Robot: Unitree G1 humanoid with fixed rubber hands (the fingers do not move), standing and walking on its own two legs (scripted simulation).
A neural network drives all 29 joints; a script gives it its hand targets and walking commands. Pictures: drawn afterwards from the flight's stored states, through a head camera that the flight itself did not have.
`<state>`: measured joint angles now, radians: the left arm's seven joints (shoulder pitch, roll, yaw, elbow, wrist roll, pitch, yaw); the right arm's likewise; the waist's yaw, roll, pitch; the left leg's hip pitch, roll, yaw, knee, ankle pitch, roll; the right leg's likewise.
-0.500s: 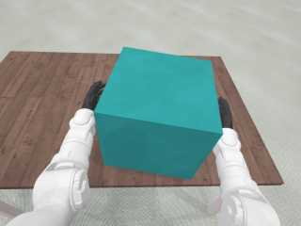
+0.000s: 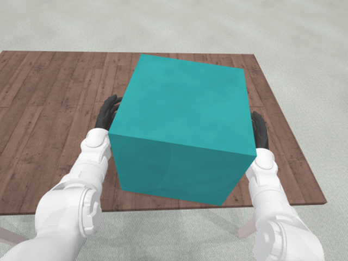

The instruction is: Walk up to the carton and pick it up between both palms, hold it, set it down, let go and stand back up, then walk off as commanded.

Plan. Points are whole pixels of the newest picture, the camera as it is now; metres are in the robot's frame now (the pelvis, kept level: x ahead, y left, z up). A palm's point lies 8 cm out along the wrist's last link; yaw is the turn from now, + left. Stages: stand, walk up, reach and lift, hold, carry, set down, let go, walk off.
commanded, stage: set down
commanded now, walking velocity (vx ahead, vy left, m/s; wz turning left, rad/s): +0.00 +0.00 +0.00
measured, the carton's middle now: (181, 130) +0.45 -0.06 +0.01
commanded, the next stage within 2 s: none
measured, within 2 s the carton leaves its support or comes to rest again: rests again in 0.10 s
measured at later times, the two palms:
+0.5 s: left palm (106, 129) +0.44 +0.13 +0.05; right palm (256, 143) +0.35 -0.23 +0.05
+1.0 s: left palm (105, 130) +0.44 +0.14 +0.05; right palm (256, 144) +0.35 -0.23 +0.05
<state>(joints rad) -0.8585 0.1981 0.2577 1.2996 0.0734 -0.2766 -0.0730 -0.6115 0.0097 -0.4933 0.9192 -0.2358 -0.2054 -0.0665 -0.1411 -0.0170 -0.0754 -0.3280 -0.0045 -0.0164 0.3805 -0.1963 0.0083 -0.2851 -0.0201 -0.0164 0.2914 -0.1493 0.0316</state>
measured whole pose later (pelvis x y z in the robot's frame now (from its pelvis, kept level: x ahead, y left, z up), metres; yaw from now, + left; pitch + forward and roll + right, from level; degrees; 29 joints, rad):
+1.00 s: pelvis -0.01 +0.00 +0.00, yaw -1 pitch +12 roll -1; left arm -0.91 0.22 0.28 1.38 0.11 -0.38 -0.05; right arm -0.72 -0.03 -0.52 1.10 -0.21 -0.34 -0.07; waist -0.15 -0.03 -0.09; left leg -0.44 0.00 -0.01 0.43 -0.20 0.01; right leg -0.40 -0.01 -0.01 0.33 -0.15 0.03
